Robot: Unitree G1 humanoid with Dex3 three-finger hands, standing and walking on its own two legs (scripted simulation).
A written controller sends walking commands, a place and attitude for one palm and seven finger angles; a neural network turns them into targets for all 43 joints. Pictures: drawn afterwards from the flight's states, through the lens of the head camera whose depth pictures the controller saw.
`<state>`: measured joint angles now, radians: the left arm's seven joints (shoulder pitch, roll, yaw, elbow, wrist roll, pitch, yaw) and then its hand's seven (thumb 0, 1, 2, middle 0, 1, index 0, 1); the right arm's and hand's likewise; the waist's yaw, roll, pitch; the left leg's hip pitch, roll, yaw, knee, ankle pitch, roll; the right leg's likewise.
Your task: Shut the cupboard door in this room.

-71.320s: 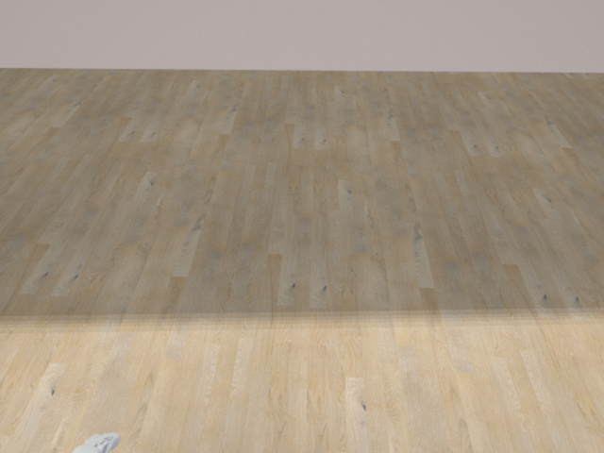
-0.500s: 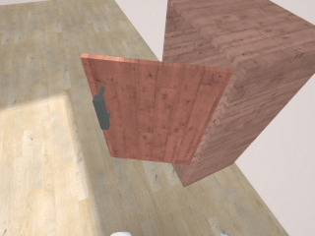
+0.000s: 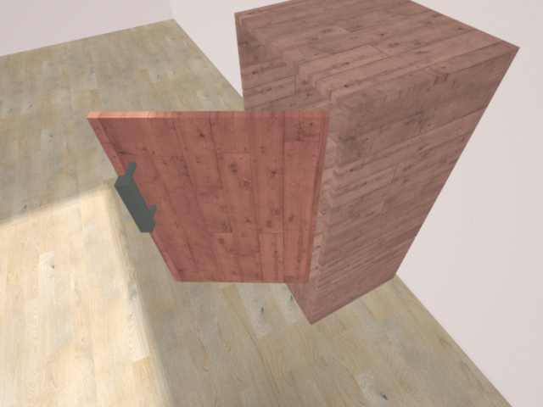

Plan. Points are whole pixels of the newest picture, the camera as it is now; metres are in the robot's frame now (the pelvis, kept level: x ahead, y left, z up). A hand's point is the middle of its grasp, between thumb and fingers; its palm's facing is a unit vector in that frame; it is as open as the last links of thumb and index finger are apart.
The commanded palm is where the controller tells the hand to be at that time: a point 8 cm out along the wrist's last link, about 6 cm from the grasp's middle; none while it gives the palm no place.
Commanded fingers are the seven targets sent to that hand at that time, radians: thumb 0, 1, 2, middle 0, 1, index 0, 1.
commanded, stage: come to a stop and stand still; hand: left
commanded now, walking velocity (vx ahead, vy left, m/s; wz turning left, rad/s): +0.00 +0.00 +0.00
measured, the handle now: (140, 197) +0.49 +0.29 -0.01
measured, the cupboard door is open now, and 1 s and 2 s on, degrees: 60 60 60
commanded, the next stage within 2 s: look again from close up in 0.40 s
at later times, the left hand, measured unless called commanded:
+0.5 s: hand out of the picture -0.02 +0.14 -0.17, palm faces +0.07 -0.98 -0.16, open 7.4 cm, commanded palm none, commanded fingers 0.00 0.90 0.90 -0.20 -0.30 -0.20 -0.30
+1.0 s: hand out of the picture +0.03 +0.19 -0.17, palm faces +0.00 -0.98 -0.22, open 7.4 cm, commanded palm none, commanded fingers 0.00 0.90 0.90 -0.20 -0.30 -0.20 -0.30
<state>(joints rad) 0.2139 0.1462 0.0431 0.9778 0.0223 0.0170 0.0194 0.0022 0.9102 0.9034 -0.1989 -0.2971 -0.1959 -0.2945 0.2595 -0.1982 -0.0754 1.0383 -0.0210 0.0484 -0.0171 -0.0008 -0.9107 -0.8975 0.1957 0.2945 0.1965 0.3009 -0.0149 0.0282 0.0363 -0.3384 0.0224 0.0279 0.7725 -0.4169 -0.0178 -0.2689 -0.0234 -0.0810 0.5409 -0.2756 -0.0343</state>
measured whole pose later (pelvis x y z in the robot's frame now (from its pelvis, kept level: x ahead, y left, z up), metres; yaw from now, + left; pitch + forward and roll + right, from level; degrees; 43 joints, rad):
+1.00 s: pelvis +0.00 +0.01 +0.00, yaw -1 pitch -1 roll +1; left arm 0.26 0.17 0.00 1.08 0.01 -0.01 0.03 0.00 0.91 0.90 -0.20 -0.30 -0.19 -0.29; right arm 0.31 -0.14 0.03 1.10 -0.02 -0.02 -0.03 0.00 -0.92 -0.90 0.20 0.29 0.20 0.30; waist -0.01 0.01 0.03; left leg -0.13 0.00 0.05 0.45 -0.29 0.01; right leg -0.22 -0.02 -0.06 0.49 -0.26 -0.02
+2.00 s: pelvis +0.05 +0.09 +0.01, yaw +1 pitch +0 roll +0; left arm 0.20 0.17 0.03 1.01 0.01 0.03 0.04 0.00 0.91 0.90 -0.20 -0.30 -0.19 -0.29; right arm 0.21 -0.16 -0.01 1.02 -0.03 -0.02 -0.05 0.00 -0.93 -0.90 0.20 0.30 0.20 0.30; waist 0.01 -0.02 0.09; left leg -0.14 -0.06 0.11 0.42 -0.28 0.10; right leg -0.32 -0.03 -0.04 0.81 -0.44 0.01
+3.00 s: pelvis +0.02 +0.05 +0.01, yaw +1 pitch -2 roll +0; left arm 0.32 0.14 -0.03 1.10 0.00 -0.02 0.03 0.01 0.91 0.90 -0.20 -0.30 -0.20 -0.29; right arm 0.32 -0.13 0.02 1.14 -0.01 -0.01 -0.02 0.00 -0.91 -0.90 0.20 0.29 0.20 0.30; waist -0.01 -0.02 0.02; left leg -0.16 -0.01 0.09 0.41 -0.23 0.03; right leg -0.20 0.02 -0.05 0.42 -0.19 -0.04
